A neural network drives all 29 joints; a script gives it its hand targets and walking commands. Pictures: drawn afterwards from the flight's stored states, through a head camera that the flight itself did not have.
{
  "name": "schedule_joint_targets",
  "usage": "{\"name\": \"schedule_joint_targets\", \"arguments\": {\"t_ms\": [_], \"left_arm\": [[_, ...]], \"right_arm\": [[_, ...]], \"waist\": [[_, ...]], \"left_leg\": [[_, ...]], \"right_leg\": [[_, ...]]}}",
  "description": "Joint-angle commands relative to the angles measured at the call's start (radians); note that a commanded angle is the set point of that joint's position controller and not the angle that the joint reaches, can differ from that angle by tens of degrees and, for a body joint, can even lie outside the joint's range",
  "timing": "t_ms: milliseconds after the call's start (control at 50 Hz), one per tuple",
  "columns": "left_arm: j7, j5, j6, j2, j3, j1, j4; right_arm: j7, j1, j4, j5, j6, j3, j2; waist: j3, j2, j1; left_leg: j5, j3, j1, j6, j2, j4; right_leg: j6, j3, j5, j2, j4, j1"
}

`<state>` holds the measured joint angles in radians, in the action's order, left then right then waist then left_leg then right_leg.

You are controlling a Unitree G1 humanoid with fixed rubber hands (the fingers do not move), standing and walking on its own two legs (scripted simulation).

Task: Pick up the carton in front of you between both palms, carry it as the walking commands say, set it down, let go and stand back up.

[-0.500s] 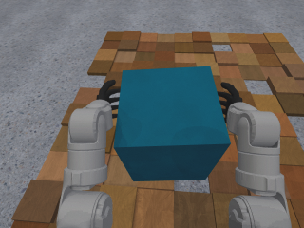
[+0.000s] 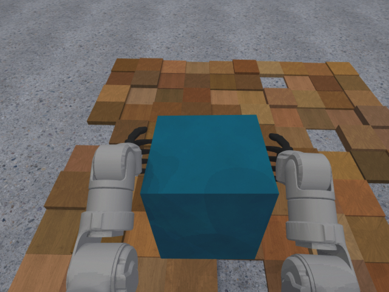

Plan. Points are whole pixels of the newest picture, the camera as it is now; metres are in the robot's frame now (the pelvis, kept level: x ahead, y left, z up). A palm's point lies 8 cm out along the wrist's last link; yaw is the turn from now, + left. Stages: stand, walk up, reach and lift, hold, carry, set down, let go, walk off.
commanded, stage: carry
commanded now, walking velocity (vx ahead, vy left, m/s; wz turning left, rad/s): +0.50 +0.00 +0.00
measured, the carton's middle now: (207, 188) +0.35 +0.00 +0.03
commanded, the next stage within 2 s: none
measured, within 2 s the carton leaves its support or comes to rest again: neither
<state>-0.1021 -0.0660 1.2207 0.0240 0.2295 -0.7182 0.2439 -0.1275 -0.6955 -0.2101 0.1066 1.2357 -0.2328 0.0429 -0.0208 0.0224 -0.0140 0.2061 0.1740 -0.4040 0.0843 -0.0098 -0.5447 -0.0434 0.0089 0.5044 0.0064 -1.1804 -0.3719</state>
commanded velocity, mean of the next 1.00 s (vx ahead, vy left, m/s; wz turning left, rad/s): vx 0.50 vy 0.00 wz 0.00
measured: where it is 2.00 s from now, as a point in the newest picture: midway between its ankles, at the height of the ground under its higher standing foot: (197, 145)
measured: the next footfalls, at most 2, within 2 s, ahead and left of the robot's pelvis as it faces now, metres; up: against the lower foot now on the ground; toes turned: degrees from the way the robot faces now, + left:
right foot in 0.28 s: +0.32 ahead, -0.12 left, -0.03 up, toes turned -5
left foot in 0.74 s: +0.63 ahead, +0.07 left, -0.01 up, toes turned +7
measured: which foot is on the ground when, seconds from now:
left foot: down 0.00-0.36, up 0.38-0.72, down 0.74-1.00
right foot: up 0.00-0.26, down 0.28-0.82, up 0.84-1.00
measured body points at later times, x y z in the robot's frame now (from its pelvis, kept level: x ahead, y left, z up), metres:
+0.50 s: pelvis +0.29 -0.05 -0.02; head +0.32 -0.07 +0.43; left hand +0.64 +0.12 +0.08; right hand +0.66 -0.18 +0.07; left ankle +0.22 +0.09 -0.65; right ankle +0.28 -0.12 -0.76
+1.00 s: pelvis +0.55 +0.01 -0.01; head +0.60 +0.03 +0.44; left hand +0.94 +0.14 +0.08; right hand +0.91 -0.16 +0.08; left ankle +0.59 +0.07 -0.75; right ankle +0.57 -0.13 -0.65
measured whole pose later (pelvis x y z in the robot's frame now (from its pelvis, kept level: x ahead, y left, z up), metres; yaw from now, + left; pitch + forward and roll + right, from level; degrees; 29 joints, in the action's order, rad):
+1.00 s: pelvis +0.55 +0.01 -0.01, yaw +0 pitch +4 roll -1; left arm -0.11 -0.08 1.19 -0.02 0.21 -0.63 0.06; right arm -0.15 -0.60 -0.06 0.03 1.18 -0.18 0.02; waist 0.02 0.01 -0.07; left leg 0.40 0.13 -0.35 0.09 0.02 -0.47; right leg 0.01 0.02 0.43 0.03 -1.18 -0.67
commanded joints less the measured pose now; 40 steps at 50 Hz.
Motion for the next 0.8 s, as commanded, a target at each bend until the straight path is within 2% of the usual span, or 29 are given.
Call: {"name": "schedule_joint_targets", "arguments": {"t_ms": [0, 40, 80, 140, 160, 220, 240, 260, 280, 300, 320, 340, 360, 380, 400, 420, 480, 500, 540, 560, 580, 600, 640, 660, 700, 720, 740, 760, 780], "left_arm": [[0.225, 0.446, -0.036, -1.255, -0.609, -0.727, -0.173], [0.204, 0.431, -0.055, -1.251, -0.626, -0.667, -0.216], [0.186, 0.401, -0.072, -1.236, -0.645, -0.603, -0.241], [0.175, 0.369, -0.092, -1.194, -0.679, -0.528, -0.266], [0.175, 0.363, -0.098, -1.183, -0.693, -0.514, -0.277], [0.185, 0.375, -0.097, -1.132, -0.723, -0.510, -0.308], [0.190, 0.377, -0.093, -1.111, -0.724, -0.493, -0.298], [0.196, 0.372, -0.087, -1.087, -0.716, -0.468, -0.280], [0.202, 0.361, -0.078, -1.059, -0.700, -0.453, -0.259], [0.206, 0.347, -0.072, -1.023, -0.673, -0.444, -0.218], [0.208, 0.342, -0.058, -0.976, -0.641, -0.428, -0.187], [0.209, 0.345, -0.056, -0.971, -0.636, -0.414, -0.177], [0.216, 0.365, -0.055, -0.999, -0.639, -0.441, -0.193], [0.224, 0.389, -0.055, -1.041, -0.651, -0.506, -0.225], [0.231, 0.415, -0.057, -1.078, -0.668, -0.567, -0.257], [0.236, 0.439, -0.059, -1.104, -0.685, -0.615, -0.285], [0.242, 0.489, -0.059, -1.134, -0.704, -0.668, -0.345], [0.243, 0.498, -0.056, -1.133, -0.706, -0.665, -0.354], [0.246, 0.504, -0.047, -1.118, -0.702, -0.643, -0.353], [0.247, 0.500, -0.043, -1.108, -0.698, -0.625, -0.335], [0.250, 0.494, -0.039, -1.099, -0.694, -0.600, -0.313], [0.252, 0.486, -0.037, -1.087, -0.690, -0.584, -0.290], [0.255, 0.468, -0.037, -1.081, -0.678, -0.551, -0.235], [0.256, 0.458, -0.038, -1.083, -0.675, -0.544, -0.208], [0.258, 0.447, -0.046, -1.103, -0.670, -0.534, -0.153], [0.259, 0.442, -0.051, -1.113, -0.668, -0.537, -0.134], [0.259, 0.436, -0.056, -1.127, -0.670, -0.553, -0.133], [0.260, 0.431, -0.058, -1.148, -0.670, -0.602, -0.153], [0.258, 0.437, -0.060, -1.172, -0.674, -0.615, -0.153]], "right_arm": [[0.248, -0.799, 0.214, -0.491, -0.058, 0.619, 1.162], [0.249, -0.811, 0.292, -0.527, -0.075, 0.667, 1.179], [0.251, -0.773, 0.322, -0.538, -0.089, 0.707, 1.180], [0.257, -0.682, 0.325, -0.535, -0.105, 0.745, 1.157], [0.259, -0.661, 0.325, -0.530, -0.111, 0.756, 1.147], [0.255, -0.608, 0.327, -0.506, -0.119, 0.774, 1.086], [0.252, -0.594, 0.321, -0.499, -0.117, 0.777, 1.064], [0.250, -0.582, 0.309, -0.494, -0.111, 0.777, 1.040], [0.249, -0.572, 0.289, -0.488, -0.105, 0.771, 1.011], [0.249, -0.592, 0.277, -0.487, -0.088, 0.764, 0.994], [0.246, -0.588, 0.225, -0.484, -0.074, 0.751, 1.000], [0.243, -0.561, 0.210, -0.479, -0.067, 0.733, 0.998], [0.242, -0.616, 0.213, -0.477, -0.068, 0.730, 1.010], [0.240, -0.640, 0.207, -0.477, -0.071, 0.721, 1.034], [0.236, -0.656, 0.211, -0.478, -0.076, 0.718, 1.057], [0.230, -0.661, 0.216, -0.477, -0.081, 0.717, 1.076], [0.202, -0.647, 0.245, -0.463, -0.088, 0.711, 1.088], [0.191, -0.636, 0.255, -0.453, -0.088, 0.708, 1.082], [0.173, -0.616, 0.266, -0.430, -0.084, 0.703, 1.061], [0.168, -0.603, 0.262, -0.416, -0.081, 0.698, 1.049], [0.165, -0.582, 0.252, -0.402, -0.076, 0.693, 1.034], [0.165, -0.566, 0.237, -0.389, -0.073, 0.683, 1.018], [0.171, -0.543, 0.207, -0.372, -0.068, 0.667, 0.996], [0.177, -0.538, 0.190, -0.367, -0.067, 0.660, 0.989], [0.193, -0.529, 0.146, -0.363, -0.068, 0.644, 0.987], [0.204, -0.516, 0.120, -0.364, -0.072, 0.634, 0.995], [0.216, -0.540, 0.115, -0.373, -0.078, 0.629, 1.001], [0.225, -0.574, 0.115, -0.379, -0.088, 0.629, 1.006], [0.231, -0.565, 0.095, -0.398, -0.092, 0.635, 1.023]], "waist": [[-0.474, -0.077, -0.043], [-0.478, -0.106, -0.035], [-0.477, -0.134, -0.034], [-0.491, -0.186, -0.034], [-0.478, -0.193, -0.040], [-0.445, -0.156, -0.051], [-0.453, -0.138, -0.042], [-0.474, -0.102, -0.009], [-0.488, -0.061, 0.017], [-0.547, 0.137, 0.028], [-0.535, 0.243, 0.029], [-0.572, 0.312, 0.089], [-0.527, 0.229, 0.083], [-0.485, 0.140, 0.078], [-0.465, 0.099, 0.073], [-0.467, 0.078, 0.073], [-0.468, 0.099, 0.065], [-0.474, 0.134, 0.064], [-0.469, 0.147, 0.078], [-0.465, 0.153, 0.083], [-0.453, 0.166, 0.080], [-0.424, 0.145, 0.089], [-0.365, 0.132, 0.084], [-0.340, 0.128, 0.083], [-0.336, 0.132, 0.043], [-0.380, 0.133, -0.005], [-0.447, 0.069, -0.035], [-0.567, -0.136, -0.038], [-0.644, -0.342, -0.040]], "left_leg": [[-0.295, -0.436, 0.620, 0.157, -0.314, 0.145], [-0.272, -0.359, 0.561, 0.138, -0.292, 0.171], [-0.351, -0.293, 0.531, 0.138, -0.276, 0.176], [-0.541, -0.170, 0.500, 0.079, -0.229, 0.118], [-0.567, -0.150, 0.527, 0.062, -0.213, 0.092], [-0.484, -0.109, 0.508, 0.030, -0.186, -0.001], [-0.494, -0.086, 0.469, 0.019, -0.172, -0.089], [-0.488, -0.045, 0.379, -0.005, -0.144, -0.219], [-0.295, -0.040, 0.224, -0.028, -0.121, -0.355], [0.073, -0.053, 0.014, -0.059, -0.066, -0.530], [0.401, -0.120, -0.236, -0.076, -0.007, -0.709], [0.397, -0.136, -0.398, -0.078, 0.024, -0.843], [0.351, -0.161, -0.449, -0.069, -0.020, -0.856], [0.297, -0.162, -0.467, -0.069, -0.026, -0.853], [0.279, -0.153, -0.453, -0.077, -0.038, -0.813], [0.263, -0.152, -0.434, -0.079, -0.045, -0.767], [0.307, -0.108, -0.403, -0.082, -0.028, -0.623], [0.341, -0.079, -0.413, -0.077, -0.015, -0.617], [0.306, -0.052, -0.439, -0.063, -0.007, -0.567], [0.200, -0.047, -0.438, -0.057, -0.013, -0.565], [0.168, -0.034, -0.425, -0.052, -0.009, -0.529], [0.032, -0.060, -0.439, -0.059, -0.022, -0.447], [-0.102, -0.064, -0.363, -0.057, -0.025, -0.245], [-0.113, -0.023, -0.302, -0.050, -0.002, -0.162], [-0.124, 0.040, -0.066, -0.023, 0.055, -0.043], [-0.152, 0.051, 0.126, -0.018, 0.071, 0.025], [-0.181, 0.037, 0.342, -0.016, 0.050, 0.060], [-0.150, -0.277, 0.627, 0.078, -0.170, 0.029], [-0.077, -0.686, 0.809, 0.198, -0.353, 0.128]], "right_leg": [[0.071, -0.045, -0.045, 0.063, -0.062, -0.388], [0.054, -0.002, -0.059, 0.058, 0.083, -0.332], [0.036, 0.036, -0.092, 0.044, 0.275, -0.281], [0.042, 0.109, -0.328, 0.007, 0.454, -0.159], [0.043, 0.093, -0.448, 0.014, 0.517, -0.167], [0.060, 0.110, -0.639, -0.009, 0.762, -0.037], [0.073, 0.141, -0.682, -0.017, 0.827, 0.085], [0.077, 0.195, -0.681, -0.034, 0.858, 0.264], [0.070, 0.153, -0.651, 0.030, 0.790, 0.432], [0.136, -0.121, -0.968, 0.255, 0.645, 0.640], [0.205, -0.310, -1.185, 0.376, 0.599, 0.809], [0.311, -0.476, -0.874, 0.419, 0.698, 0.844], [0.299, -0.458, -0.740, 0.387, 0.753, 0.787], [0.277, -0.398, -0.785, 0.356, 0.760, 0.739], [0.257, -0.340, -0.846, 0.336, 0.757, 0.694], [0.243, -0.299, -0.820, 0.317, 0.770, 0.661], [0.224, -0.210, -0.757, 0.284, 0.804, 0.611], [0.225, -0.196, -0.802, 0.285, 0.787, 0.620], [0.223, -0.154, -0.830, 0.270, 0.770, 0.616], [0.217, -0.118, -0.871, 0.260, 0.751, 0.606], [0.213, -0.094, -0.892, 0.249, 0.748, 0.580], [0.207, -0.075, -0.890, 0.230, 0.752, 0.585], [0.192, -0.044, -0.889, 0.218, 0.772, 0.530], [0.181, -0.025, -0.941, 0.216, 0.767, 0.512], [0.148, 0.035, -1.153, 0.211, 0.704, 0.419], [0.115, 0.073, -1.157, 0.197, 0.597, 0.364], [0.076, 0.115, -0.984, 0.142, 0.425, 0.276], [0.032, 0.094, -0.622, 0.093, 0.140, 0.033], [0.007, 0.029, 0.001, -0.054, -0.137, -0.244]]}}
